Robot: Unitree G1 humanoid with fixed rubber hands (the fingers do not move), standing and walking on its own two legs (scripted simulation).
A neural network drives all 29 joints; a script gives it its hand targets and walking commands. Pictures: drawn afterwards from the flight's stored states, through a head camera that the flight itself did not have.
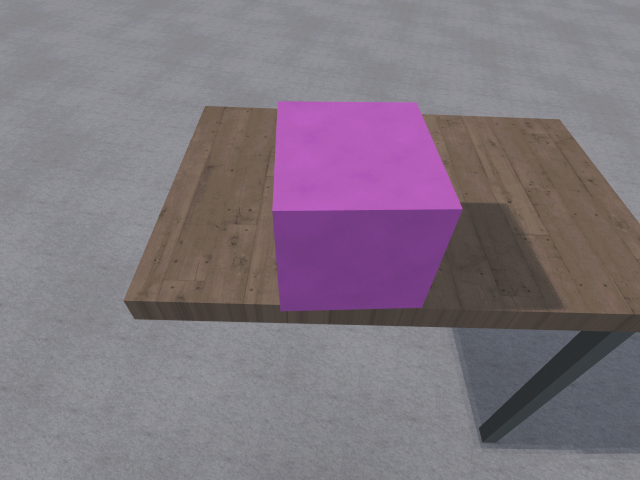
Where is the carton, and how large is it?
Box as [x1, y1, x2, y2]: [272, 101, 462, 310]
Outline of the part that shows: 278,101 272,212 280,310 421,307 462,209 416,102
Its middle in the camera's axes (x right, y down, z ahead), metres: +0.04 -0.06 +0.56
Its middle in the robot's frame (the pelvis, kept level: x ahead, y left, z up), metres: +0.48 -0.03 +0.10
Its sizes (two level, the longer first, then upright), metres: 0.230 0.203 0.193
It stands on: a table, 0.75 m high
